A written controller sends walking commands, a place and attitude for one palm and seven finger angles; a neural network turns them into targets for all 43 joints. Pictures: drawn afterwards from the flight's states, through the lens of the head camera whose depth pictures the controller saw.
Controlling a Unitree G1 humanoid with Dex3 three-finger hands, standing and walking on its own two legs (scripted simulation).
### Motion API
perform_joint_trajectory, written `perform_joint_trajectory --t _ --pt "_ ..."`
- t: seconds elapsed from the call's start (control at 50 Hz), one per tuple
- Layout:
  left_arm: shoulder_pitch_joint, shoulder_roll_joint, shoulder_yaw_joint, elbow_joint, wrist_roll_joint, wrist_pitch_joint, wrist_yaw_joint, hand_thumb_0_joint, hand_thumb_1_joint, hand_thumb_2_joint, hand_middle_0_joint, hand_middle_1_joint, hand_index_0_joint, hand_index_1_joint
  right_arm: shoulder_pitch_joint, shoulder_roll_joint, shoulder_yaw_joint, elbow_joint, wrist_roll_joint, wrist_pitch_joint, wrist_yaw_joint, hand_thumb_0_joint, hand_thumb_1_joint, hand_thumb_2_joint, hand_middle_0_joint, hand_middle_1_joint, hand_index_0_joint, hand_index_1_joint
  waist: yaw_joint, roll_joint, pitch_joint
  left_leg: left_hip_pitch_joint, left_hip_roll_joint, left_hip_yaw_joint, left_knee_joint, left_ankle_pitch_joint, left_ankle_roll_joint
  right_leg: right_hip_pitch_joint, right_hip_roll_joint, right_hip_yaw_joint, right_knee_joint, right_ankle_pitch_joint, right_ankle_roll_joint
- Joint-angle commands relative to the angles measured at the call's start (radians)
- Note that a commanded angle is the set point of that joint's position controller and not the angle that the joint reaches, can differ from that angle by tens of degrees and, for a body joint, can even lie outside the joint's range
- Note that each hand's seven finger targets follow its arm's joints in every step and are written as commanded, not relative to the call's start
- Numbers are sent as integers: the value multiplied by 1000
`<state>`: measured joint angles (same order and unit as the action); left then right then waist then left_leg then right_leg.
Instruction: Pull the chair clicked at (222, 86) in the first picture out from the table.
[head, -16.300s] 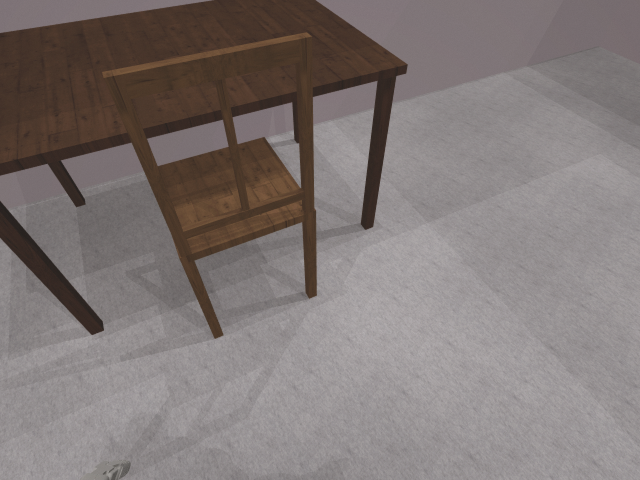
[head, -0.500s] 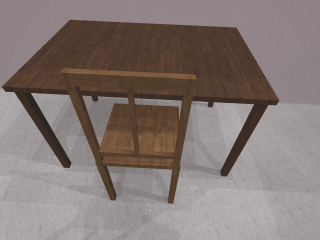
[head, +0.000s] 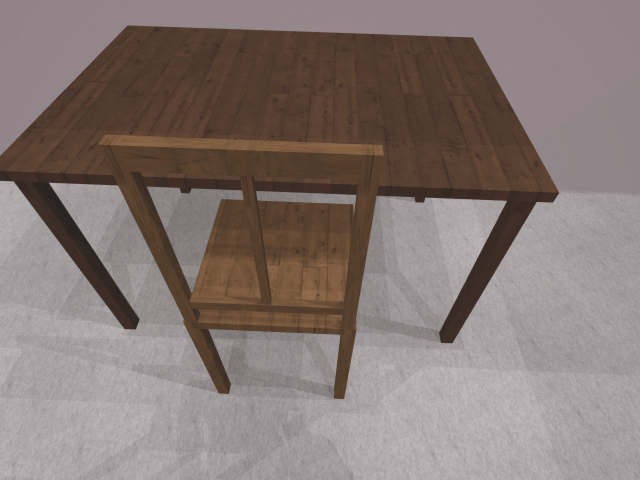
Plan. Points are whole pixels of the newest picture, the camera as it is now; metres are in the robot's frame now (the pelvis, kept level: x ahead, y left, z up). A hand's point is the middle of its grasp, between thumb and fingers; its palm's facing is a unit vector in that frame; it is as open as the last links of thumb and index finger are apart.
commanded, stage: look again from close up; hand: left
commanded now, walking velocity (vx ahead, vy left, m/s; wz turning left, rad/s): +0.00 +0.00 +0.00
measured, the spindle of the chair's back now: (258, 248) +0.50 +0.14 -0.06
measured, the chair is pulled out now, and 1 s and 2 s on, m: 0.00 0.00 0.00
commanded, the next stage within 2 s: shuffle to correct the standing spot in 0.50 s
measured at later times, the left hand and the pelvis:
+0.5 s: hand out of the picture +0.00 +0.15 -0.18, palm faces +0.02 -0.99 -0.17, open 7.3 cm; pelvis +0.01 -0.01 +0.00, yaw +0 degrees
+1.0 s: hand out of the picture +0.01 +0.13 -0.18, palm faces +0.05 -0.99 -0.16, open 7.3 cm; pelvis +0.04 -0.02 +0.00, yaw +0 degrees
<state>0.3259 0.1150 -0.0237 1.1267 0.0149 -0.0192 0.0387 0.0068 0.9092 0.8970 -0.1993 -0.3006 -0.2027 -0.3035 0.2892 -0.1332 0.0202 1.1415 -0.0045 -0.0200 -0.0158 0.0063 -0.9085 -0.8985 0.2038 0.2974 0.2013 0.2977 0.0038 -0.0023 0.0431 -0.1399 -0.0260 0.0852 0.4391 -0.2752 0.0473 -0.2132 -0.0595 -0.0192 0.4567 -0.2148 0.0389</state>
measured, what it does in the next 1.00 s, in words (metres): shifts its weight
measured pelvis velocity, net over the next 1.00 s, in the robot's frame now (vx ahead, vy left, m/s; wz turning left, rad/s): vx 0.04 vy -0.02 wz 0.00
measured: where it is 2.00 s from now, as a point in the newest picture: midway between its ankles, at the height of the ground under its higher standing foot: outside the picture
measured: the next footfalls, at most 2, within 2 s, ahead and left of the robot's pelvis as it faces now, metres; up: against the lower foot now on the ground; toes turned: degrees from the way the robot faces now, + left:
none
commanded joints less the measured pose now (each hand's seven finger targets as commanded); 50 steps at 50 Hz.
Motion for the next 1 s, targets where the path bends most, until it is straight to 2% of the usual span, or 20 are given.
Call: perform_joint_trajectory --t 0.0,0.1,0.26,0.28,0.38,0.46,0.48,0.58,0.64,0.68,0.72,0.76,0.78,0.8,0.84,0.86,0.88,0.9,0.94,0.98 --pt "72 94 21 -30 -2 -11 7 0 900 900 -200 -300 -200 -300 55 -94 -22 -21 1 -16 -11 0 -900 -900 200 300 200 300 -2 -19 38 -63 116 -114 -108 131 -9 12 -53 59 -52 141 -58" --pt "65 96 21 -31 -2 -9 7 0 900 900 -200 -300 -200 -300 44 -89 -21 -13 0 -12 -11 0 -900 -900 200 300 200 300 -1 -6 60 -69 115 -109 -113 112 -12 2 -52 62 -64 127 -59" --pt "59 101 24 -40 -4 -13 5 0 900 900 -200 -300 -200 -300 49 -93 -21 -11 0 -16 -13 0 -900 -900 200 300 200 300 -3 -13 14 -34 120 -107 -107 169 -13 37 -54 61 -62 187 -60" --pt "57 104 24 -41 -4 -11 5 0 900 900 -200 -300 -200 -300 43 -91 -22 -9 1 -14 -13 0 -900 -900 200 300 200 300 -1 -14 34 -41 122 -104 -113 154 -13 29 -52 59 -68 173 -60" --pt "60 105 24 -40 -5 -11 4 0 900 900 -200 -300 -200 -300 44 -92 -20 -6 1 -16 -14 0 -900 -900 200 300 200 300 0 1 32 -37 122 -107 -118 166 -12 35 -50 59 -71 175 -60" --pt "68 101 25 -37 -4 -15 6 0 900 900 -200 -300 -200 -300 51 -92 -21 -3 0 -18 -15 0 -900 -900 200 300 200 300 -1 -18 8 -18 123 -105 -112 186 -14 47 -56 57 -68 203 -61" --pt "64 103 25 -37 -4 -13 5 0 900 900 -200 -300 -200 -300 46 -89 -22 -3 2 -15 -15 0 -900 -900 200 300 200 300 -1 -25 34 -31 122 -105 -118 165 -14 38 -51 57 -77 183 -60" --pt "72 99 24 -35 -4 -12 5 0 900 900 -200 -300 -200 -300 52 -84 -21 1 2 -15 -15 0 -900 -900 200 300 200 300 0 -12 37 -30 121 -107 -125 158 -13 36 -49 57 -83 166 -60" --pt "82 89 28 -31 1 -6 -1 0 900 900 -200 -300 -200 -300 68 -96 -28 8 -5 -12 -14 0 -900 -900 200 300 200 300 -6 -4 46 -29 130 -121 -136 -29 -3 -2 -29 37 -57 -14 -66" --pt "75 85 32 -40 6 2 -8 0 900 900 -200 -300 -200 -300 73 -107 -37 7 -7 -4 -13 0 -900 -900 200 300 200 300 -9 33 104 -72 156 -159 -190 -199 12 -52 -3 8 -28 -120 -66" --pt "76 73 37 -50 13 6 -15 0 900 900 -200 -300 -200 -300 78 -123 -48 -2 -12 0 -13 0 -900 -900 200 300 200 300 -10 83 150 -112 185 -202 -231 -298 29 -91 18 -22 24 -140 -68" --pt "88 66 40 -52 15 3 -20 0 900 900 -200 -300 -200 -300 85 -122 -53 -8 -13 -5 -16 0 -900 -900 200 300 200 300 -7 65 149 -105 198 -213 -212 -253 44 -100 20 -23 46 -102 -75" --pt "98 62 40 -50 12 -1 -20 0 900 900 -200 -300 -200 -300 84 -111 -50 -9 -11 -8 -17 0 -900 -900 200 300 200 300 2 60 141 -104 192 -200 -192 -196 46 -84 15 -13 32 -75 -76" --pt "114 60 41 -45 11 -8 -16 0 900 900 -200 -300 -200 -300 80 -99 -46 -11 -10 -14 -19 0 -900 -900 200 300 200 300 9 42 121 -101 171 -175 -140 -73 39 -52 0 10 18 -1 -78" --pt "151 74 42 -24 4 -20 -7 0 900 900 -200 -300 -200 -300 87 -71 -35 -10 -7 -24 -24 0 -900 -900 200 300 200 300 9 -29 54 -75 116 -86 -14 154 11 30 -42 65 10 260 -89" --pt "167 85 42 -15 1 -26 -3 0 900 900 -200 -300 -200 -300 96 -60 -30 -8 -7 -26 -28 0 -900 -900 200 300 200 300 5 -65 12 -66 100 -67 23 198 -4 76 -65 86 18 439 -96" --pt "164 92 40 -14 -4 -29 1 0 900 900 -200 -300 -200 -300 98 -49 -28 -4 -3 -23 -31 0 -900 -900 200 300 200 300 -1 -81 5 -70 96 -58 13 196 -18 101 -81 90 21 580 -97" --pt "161 93 37 -13 -7 -33 5 0 900 900 -200 -300 -200 -300 105 -50 -26 0 -2 -22 -33 0 -900 -900 200 300 200 300 -5 -69 -12 -61 96 -62 6 242 -27 122 -94 88 34 716 -95" --pt "155 110 38 -21 -10 -35 13 0 900 900 -200 -300 -200 -300 106 -55 -29 0 4 -19 -36 0 -900 -900 200 300 200 300 -5 -62 -57 -30 99 -61 -2 312 -38 159 -103 83 47 850 -85" --pt "136 124 42 -37 -11 -28 19 0 900 900 -200 -300 -200 -300 90 -60 -37 -10 8 -10 -38 0 -900 -900 200 300 200 300 -3 -31 -48 -17 104 -63 -10 355 -40 143 -105 86 58 837 -85"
